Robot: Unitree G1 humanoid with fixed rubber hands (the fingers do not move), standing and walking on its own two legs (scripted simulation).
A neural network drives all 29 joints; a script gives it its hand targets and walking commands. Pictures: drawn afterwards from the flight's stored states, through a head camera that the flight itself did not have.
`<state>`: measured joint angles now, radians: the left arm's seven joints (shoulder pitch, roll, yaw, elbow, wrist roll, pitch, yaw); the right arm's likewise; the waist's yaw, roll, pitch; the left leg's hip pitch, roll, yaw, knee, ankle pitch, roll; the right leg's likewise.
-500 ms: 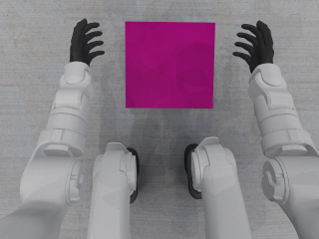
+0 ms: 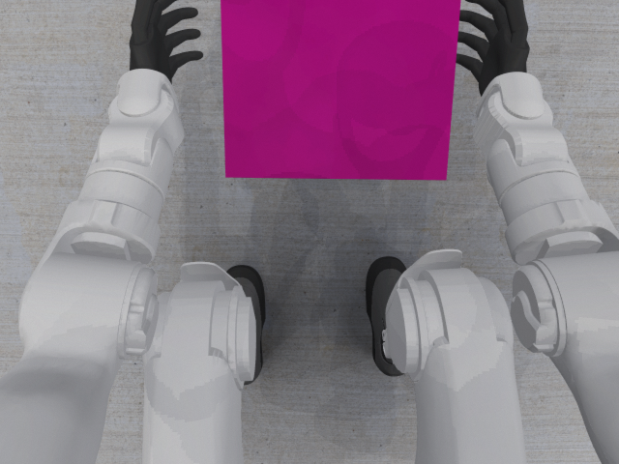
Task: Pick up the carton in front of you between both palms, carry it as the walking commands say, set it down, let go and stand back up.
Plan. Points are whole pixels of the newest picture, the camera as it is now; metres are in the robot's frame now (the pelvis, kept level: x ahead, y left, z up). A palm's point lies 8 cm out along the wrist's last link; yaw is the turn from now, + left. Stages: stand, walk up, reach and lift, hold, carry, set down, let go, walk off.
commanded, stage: reach and lift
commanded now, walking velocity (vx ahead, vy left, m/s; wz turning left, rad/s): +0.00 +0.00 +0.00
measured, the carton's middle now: (329, 93) +0.50 -0.03 -0.25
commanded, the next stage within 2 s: none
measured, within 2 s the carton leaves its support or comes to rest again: leaves its support in 0.56 s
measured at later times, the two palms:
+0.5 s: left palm (185, 60) +0.52 +0.12 -0.17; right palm (476, 66) +0.51 -0.18 -0.17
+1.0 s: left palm (91, 38) +0.49 +0.13 +0.00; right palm (596, 48) +0.47 -0.17 +0.00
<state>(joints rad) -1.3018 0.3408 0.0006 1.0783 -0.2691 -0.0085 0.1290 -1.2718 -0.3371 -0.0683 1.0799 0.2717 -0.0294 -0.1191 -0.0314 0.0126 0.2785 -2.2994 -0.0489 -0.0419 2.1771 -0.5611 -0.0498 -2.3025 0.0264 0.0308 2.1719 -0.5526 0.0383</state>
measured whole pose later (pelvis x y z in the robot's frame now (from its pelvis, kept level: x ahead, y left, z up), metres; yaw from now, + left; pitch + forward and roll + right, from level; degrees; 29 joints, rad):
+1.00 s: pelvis -0.01 +0.00 +0.07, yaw +0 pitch +40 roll +0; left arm -1.07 0.04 0.41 0.84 0.12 0.26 0.10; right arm -1.04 -0.06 -0.42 0.80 -0.11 0.28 -0.07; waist -0.02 0.02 -0.11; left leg -2.12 -0.12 -0.07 1.94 -0.53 -0.07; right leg -2.13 0.10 0.08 1.93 -0.52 0.07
